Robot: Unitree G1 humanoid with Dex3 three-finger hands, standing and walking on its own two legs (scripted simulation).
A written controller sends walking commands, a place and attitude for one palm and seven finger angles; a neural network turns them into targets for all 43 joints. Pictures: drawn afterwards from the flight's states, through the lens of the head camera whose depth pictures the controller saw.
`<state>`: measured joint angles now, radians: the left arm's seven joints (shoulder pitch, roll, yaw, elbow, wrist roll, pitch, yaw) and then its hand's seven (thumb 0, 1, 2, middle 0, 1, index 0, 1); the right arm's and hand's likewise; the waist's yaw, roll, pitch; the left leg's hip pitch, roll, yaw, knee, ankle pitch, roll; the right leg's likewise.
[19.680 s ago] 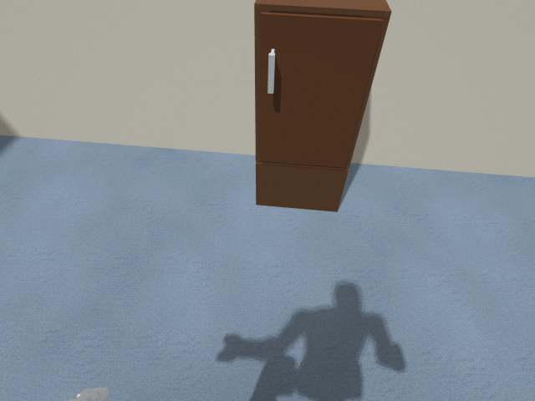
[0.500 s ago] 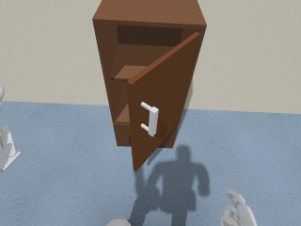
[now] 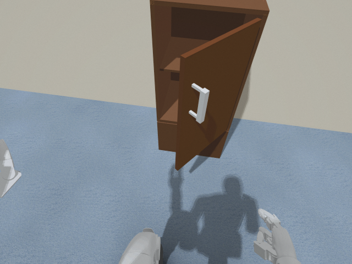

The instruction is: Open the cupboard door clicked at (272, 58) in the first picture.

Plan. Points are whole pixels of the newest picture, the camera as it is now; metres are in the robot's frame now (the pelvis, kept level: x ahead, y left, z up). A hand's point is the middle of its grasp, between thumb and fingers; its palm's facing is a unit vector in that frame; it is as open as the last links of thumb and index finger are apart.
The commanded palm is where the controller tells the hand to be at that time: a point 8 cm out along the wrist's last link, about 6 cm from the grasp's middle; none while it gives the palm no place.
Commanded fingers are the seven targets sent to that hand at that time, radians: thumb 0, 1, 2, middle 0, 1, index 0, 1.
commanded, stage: stop stepping back and stand still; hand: left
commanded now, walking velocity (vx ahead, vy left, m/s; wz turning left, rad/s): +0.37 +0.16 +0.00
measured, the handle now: (197, 103) +0.59 +0.01 +0.00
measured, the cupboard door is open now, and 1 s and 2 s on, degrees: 52 52 52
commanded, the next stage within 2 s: let the arm hang, fingers relaxed in 0.86 s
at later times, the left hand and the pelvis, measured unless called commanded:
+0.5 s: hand (19, 215) +0.13 +0.22 +0.21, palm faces +0.27 -0.78 -0.57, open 7.4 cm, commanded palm +0.08 +0.27 +0.21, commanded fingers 0.00 0.90 0.90 -0.20 -0.30 -0.20 -0.30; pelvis -0.10 -0.01 +0.03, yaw -9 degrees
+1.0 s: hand (63, 198) +0.17 +0.19 +0.18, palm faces +0.22 -0.81 -0.55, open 7.4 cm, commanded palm none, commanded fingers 0.00 0.90 0.90 -0.20 -0.30 -0.20 -0.30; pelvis -0.09 -0.02 +0.02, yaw -10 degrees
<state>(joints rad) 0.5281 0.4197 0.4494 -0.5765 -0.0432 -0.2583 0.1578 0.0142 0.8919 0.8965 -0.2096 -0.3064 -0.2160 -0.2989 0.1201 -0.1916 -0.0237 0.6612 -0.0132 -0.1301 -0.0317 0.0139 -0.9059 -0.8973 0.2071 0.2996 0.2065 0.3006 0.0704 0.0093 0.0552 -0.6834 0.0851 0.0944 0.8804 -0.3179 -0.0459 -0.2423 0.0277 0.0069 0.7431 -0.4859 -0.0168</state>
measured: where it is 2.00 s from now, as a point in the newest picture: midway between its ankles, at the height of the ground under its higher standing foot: outside the picture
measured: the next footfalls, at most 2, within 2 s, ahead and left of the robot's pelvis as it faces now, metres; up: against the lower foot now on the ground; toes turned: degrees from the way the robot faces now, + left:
left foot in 0.12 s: +0.06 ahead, +0.12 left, +0.00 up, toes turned +0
right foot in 0.46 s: -0.12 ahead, -0.05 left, +0.00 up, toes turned -12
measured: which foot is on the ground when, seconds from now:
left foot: up 0.00-0.10, down 0.12-0.44, up 0.46-0.82, down 0.84-1.00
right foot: down 0.00-0.14, up 0.16-0.44, down 0.46-1.00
